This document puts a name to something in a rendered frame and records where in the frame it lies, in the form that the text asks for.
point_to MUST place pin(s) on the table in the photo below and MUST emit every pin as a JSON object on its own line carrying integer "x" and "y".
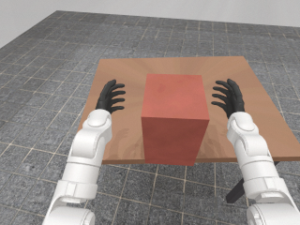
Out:
{"x": 126, "y": 144}

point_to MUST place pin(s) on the left robot hand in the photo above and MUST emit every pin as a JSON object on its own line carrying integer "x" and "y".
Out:
{"x": 105, "y": 100}

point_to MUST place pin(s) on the robot left forearm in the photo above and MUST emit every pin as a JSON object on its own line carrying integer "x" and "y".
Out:
{"x": 79, "y": 180}

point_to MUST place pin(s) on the left robot upper arm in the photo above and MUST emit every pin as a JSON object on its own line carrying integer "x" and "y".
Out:
{"x": 69, "y": 215}

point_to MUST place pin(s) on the right robot hand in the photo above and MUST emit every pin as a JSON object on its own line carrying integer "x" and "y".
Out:
{"x": 234, "y": 102}

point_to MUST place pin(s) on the carton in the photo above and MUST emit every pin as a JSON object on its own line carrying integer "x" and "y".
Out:
{"x": 174, "y": 118}

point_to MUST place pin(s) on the robot right forearm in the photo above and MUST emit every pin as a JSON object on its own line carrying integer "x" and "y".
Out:
{"x": 261, "y": 180}

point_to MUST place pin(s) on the right robot upper arm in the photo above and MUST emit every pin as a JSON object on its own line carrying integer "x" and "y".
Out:
{"x": 281, "y": 213}

